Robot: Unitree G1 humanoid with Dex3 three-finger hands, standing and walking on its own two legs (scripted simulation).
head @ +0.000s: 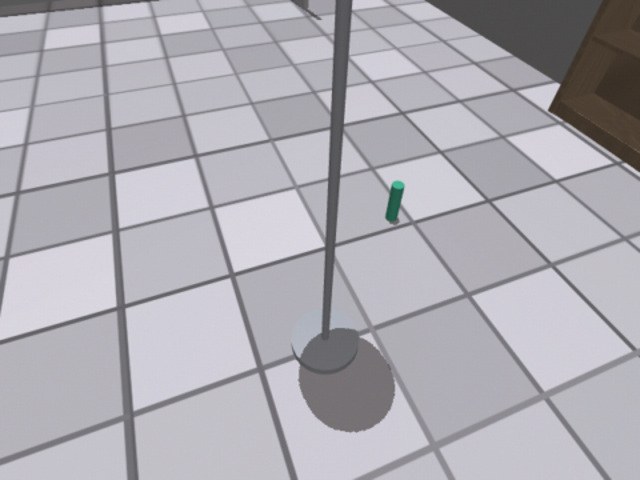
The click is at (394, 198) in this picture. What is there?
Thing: slim round
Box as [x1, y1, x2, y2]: [385, 181, 404, 221]
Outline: 400,181 394,181 391,186 385,216 390,221 396,219 404,186 403,183
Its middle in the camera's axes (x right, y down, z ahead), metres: +0.33 -0.18 +1.70
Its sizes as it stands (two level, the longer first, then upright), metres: 0.052 0.052 0.193
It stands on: the floor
